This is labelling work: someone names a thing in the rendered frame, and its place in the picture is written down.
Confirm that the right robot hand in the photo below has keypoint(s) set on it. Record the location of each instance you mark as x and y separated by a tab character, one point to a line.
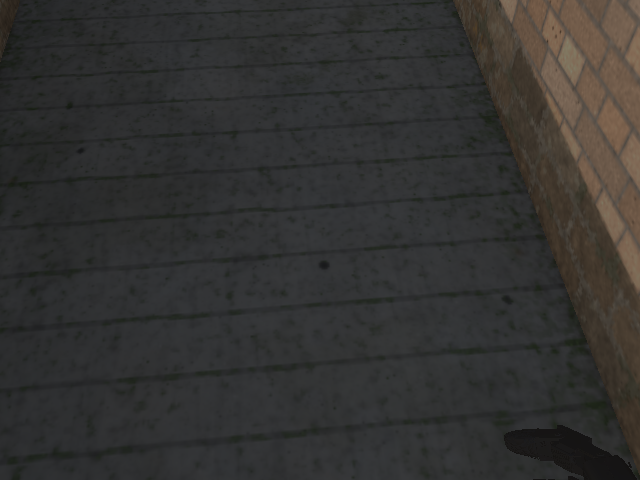
570	450

